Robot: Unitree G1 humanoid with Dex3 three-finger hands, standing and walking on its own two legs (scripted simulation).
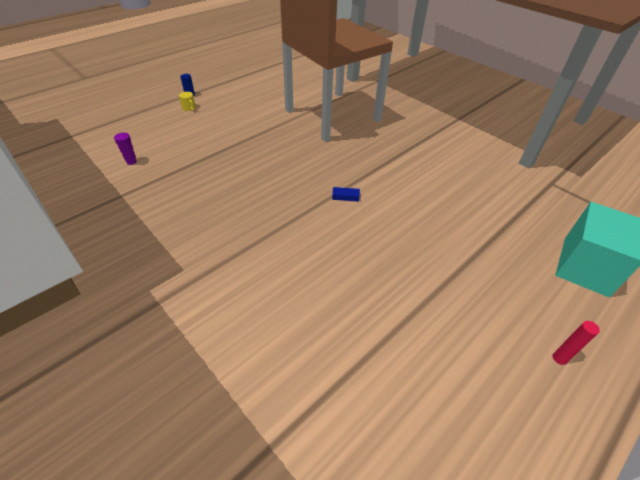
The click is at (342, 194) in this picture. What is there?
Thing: flat box
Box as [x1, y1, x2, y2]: [332, 187, 359, 201]
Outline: 333,187 332,199 358,201 359,189
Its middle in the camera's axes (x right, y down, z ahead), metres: +0.13 -0.21 +1.91
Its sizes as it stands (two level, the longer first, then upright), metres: 0.130 0.057 0.033
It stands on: the floor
